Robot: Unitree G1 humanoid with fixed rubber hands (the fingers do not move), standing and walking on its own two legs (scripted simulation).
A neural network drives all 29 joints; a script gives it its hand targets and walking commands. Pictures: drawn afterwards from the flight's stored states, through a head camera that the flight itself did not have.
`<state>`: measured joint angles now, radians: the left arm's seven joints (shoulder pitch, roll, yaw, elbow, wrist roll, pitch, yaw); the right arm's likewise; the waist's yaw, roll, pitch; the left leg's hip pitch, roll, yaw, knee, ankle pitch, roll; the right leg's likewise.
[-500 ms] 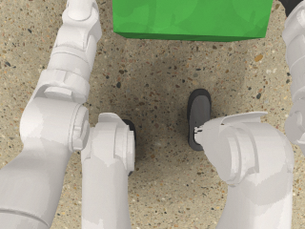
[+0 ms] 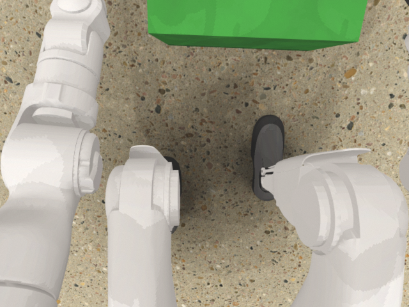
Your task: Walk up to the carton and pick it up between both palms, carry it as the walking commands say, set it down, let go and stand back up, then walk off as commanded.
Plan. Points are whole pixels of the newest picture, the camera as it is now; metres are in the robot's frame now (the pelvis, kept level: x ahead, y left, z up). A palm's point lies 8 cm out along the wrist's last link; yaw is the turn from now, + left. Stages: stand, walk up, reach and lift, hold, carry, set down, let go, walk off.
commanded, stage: set down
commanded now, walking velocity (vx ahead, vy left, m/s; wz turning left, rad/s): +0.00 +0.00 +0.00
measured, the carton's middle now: out of the picture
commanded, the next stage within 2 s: let go in 1.44 s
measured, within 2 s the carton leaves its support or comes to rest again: neither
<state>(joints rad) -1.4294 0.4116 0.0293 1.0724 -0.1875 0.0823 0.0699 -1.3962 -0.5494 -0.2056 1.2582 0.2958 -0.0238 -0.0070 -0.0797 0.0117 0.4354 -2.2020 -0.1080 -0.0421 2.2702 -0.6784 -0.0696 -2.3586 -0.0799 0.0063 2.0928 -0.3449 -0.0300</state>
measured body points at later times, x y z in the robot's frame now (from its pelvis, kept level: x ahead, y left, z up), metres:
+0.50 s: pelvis +0.01 +0.01 +0.07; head +0.35 -0.04 +0.37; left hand +0.59 +0.14 -0.04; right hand +0.51 -0.33 -0.05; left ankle +0.09 +0.13 -0.33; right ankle +0.17 -0.13 -0.33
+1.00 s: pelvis +0.03 +0.00 +0.20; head +0.34 -0.04 +0.52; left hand +0.60 +0.15 +0.11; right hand +0.52 -0.34 +0.10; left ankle +0.09 +0.13 -0.33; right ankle +0.17 -0.13 -0.33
